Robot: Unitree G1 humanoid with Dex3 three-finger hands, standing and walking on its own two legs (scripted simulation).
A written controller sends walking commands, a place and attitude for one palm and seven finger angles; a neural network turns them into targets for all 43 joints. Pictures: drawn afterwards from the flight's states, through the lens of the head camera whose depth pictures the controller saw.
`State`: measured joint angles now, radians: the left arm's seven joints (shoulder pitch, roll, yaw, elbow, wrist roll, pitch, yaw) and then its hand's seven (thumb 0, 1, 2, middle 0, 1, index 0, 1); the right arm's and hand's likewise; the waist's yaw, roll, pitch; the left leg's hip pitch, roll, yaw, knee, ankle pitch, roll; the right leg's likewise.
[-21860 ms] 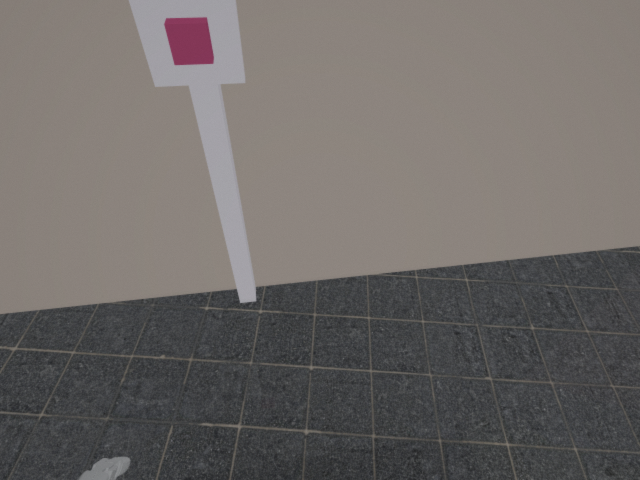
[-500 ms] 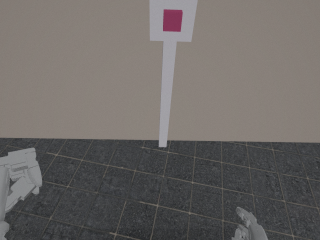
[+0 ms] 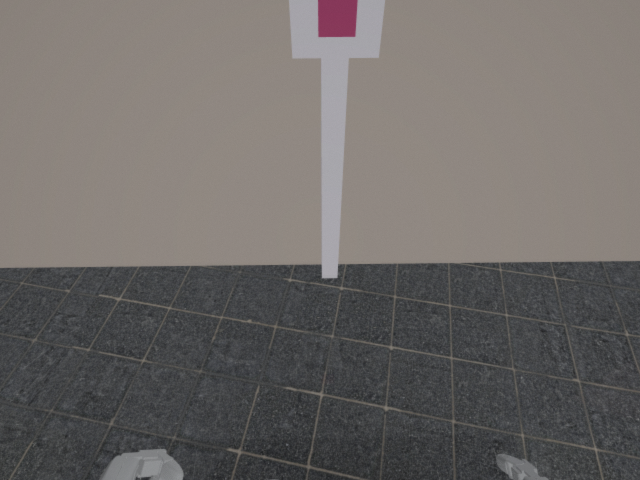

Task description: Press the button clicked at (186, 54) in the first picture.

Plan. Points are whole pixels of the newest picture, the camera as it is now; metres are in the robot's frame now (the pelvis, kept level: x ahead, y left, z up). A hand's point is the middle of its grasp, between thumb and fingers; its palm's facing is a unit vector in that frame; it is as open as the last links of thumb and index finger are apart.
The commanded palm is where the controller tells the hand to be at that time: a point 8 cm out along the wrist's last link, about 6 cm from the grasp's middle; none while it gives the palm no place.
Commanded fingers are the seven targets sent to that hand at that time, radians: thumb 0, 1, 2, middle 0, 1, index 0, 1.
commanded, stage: let the arm hang, fingers relaxed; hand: left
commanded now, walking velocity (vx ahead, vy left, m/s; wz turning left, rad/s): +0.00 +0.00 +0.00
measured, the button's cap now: (337, 13) +0.86 +0.00 +0.19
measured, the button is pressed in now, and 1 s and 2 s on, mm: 0 0 0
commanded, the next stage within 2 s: stand and wait in 0.86 s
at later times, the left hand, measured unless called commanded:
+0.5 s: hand out of the picture +0.05 +0.21 -0.15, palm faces +0.00 -0.95 -0.33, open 6.8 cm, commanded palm none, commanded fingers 0.00 0.90 0.90 -0.20 -0.30 -0.20 -0.30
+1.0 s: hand out of the picture +0.11 +0.18 -0.15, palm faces -0.02 -0.96 -0.27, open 7.4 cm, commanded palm none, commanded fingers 0.00 0.90 0.90 -0.20 -0.30 -0.20 -0.30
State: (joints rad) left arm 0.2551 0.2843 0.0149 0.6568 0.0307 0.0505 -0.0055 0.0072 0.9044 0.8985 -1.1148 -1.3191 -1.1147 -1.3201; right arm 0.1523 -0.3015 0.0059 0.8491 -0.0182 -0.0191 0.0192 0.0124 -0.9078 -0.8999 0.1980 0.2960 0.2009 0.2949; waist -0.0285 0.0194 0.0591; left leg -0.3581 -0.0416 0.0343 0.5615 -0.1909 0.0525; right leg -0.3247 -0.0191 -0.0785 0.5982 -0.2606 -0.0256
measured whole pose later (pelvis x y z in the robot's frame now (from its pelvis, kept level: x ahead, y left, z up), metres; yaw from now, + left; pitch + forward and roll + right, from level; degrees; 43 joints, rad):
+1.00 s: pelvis +0.04 -0.03 +0.02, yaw -1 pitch -2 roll +0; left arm 0.14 0.24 0.01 1.14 0.01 -0.02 0.00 0.00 0.90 0.90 -0.20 -0.30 -0.20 -0.30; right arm 0.15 -0.27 0.00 1.12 -0.01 0.00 -0.01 0.01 -0.91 -0.90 0.20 0.30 0.20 0.29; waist -0.01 0.01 0.06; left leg -0.16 0.00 0.02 0.34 -0.15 0.00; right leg -0.12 0.04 -0.08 0.35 -0.20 -0.07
